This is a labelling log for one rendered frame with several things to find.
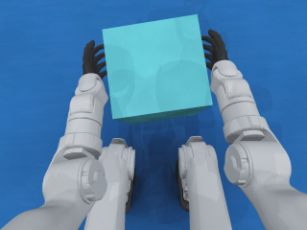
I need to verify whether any carton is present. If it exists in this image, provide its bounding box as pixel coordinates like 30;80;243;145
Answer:
102;14;213;124

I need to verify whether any robot left upper arm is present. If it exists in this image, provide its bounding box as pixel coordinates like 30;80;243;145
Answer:
0;156;107;230

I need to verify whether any robot right hand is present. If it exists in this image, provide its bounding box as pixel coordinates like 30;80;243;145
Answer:
201;29;228;71

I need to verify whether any robot left forearm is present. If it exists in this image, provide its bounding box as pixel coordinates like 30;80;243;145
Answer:
42;73;108;193

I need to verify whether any robot right upper arm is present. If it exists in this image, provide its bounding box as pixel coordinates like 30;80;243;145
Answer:
224;141;307;230

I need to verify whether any robot right forearm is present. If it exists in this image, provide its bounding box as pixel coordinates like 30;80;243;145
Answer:
210;59;292;176

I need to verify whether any robot left hand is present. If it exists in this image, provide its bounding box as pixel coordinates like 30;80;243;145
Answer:
83;40;107;80

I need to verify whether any right robot shin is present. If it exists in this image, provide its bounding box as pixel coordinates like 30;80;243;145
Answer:
181;136;219;200

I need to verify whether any robot right thigh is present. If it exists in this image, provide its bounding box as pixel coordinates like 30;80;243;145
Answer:
178;141;232;230

